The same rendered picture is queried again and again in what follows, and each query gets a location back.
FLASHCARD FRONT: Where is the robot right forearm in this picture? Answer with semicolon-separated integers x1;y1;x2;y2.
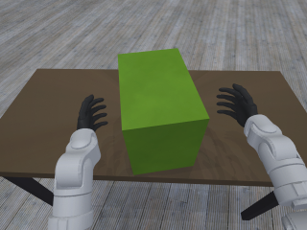
244;114;307;210

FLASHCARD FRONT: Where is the right robot upper arm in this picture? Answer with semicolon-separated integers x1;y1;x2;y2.
281;211;307;230

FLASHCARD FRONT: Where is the robot right hand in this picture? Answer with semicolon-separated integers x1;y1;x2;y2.
216;83;258;127

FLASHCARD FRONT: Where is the robot left hand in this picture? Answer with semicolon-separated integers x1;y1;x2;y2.
77;94;108;132

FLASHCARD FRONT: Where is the robot left forearm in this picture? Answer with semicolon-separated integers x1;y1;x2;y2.
47;128;101;230

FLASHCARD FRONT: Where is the table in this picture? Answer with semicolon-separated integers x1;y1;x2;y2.
0;68;307;220

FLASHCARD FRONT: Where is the carton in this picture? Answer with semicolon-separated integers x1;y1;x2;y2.
117;48;210;175

